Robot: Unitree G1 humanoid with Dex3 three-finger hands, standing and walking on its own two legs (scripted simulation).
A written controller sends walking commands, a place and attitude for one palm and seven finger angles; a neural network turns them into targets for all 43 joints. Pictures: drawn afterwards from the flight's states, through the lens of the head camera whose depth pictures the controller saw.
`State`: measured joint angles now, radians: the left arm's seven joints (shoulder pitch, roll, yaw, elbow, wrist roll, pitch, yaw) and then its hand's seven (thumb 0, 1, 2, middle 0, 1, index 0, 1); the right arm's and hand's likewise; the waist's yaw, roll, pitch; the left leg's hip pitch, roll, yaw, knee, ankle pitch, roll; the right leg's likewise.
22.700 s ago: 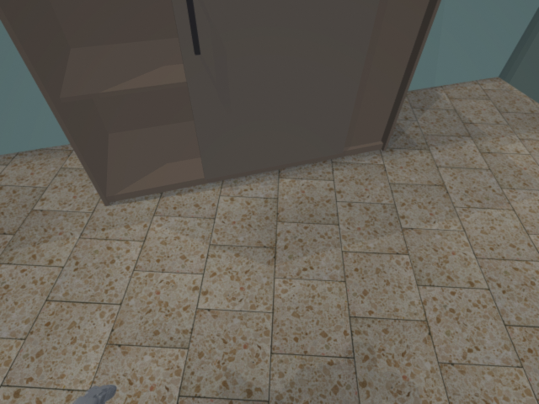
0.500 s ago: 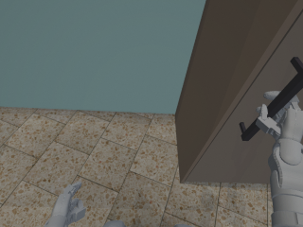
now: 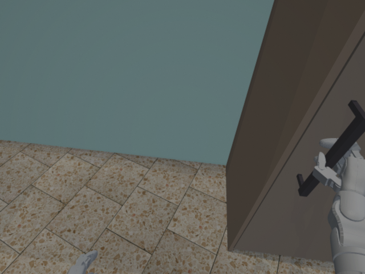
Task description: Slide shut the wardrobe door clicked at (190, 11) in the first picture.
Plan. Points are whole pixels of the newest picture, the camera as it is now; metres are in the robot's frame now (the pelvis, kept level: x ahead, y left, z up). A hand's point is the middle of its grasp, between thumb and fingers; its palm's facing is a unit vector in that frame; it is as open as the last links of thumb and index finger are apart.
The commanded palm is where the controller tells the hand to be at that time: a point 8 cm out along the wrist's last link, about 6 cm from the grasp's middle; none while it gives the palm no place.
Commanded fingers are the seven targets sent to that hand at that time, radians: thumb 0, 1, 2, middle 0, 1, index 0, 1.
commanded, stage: stop walking and hold the door there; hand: right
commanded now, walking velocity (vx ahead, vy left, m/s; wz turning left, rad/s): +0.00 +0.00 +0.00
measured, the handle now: (325, 155) +0.38 -0.31 +0.08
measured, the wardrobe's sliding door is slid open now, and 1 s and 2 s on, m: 0.00 0.00 0.00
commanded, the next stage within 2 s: loosen the grip on the handle in 1.76 s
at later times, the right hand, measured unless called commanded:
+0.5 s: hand (320, 169) +0.34 -0.28 +0.09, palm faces +0.39 +0.89 -0.25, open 5.6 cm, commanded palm +0.30 -0.31 +0.09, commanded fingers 0.00 -0.90 -0.90 0.45 1.40 0.45 1.40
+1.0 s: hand (321, 171) +0.33 -0.28 +0.09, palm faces +0.20 +0.97 -0.16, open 5.5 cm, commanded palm +0.30 -0.31 +0.09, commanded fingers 0.00 -0.90 -0.90 0.45 1.40 0.45 1.40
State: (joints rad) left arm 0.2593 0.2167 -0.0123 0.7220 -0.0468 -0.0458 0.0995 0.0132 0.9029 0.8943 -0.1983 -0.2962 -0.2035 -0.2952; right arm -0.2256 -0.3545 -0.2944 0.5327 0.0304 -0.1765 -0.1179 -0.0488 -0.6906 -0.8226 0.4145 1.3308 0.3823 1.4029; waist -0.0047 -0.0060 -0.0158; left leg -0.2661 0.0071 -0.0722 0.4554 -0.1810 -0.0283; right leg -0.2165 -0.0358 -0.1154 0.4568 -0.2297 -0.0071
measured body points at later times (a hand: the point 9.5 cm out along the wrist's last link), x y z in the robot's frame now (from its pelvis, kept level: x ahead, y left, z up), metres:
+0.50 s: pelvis +0.00 -0.02 +0.00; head +0.01 -0.01 +0.45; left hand +0.16 +0.25 -0.10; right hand +0.31 -0.32 +0.10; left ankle +0.04 +0.14 -0.74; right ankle +0.01 -0.11 -0.74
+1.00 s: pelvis -0.03 -0.11 -0.02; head +0.01 -0.10 +0.43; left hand +0.12 +0.10 -0.14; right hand +0.32 -0.33 +0.10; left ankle +0.00 +0.03 -0.70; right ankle -0.01 -0.22 -0.74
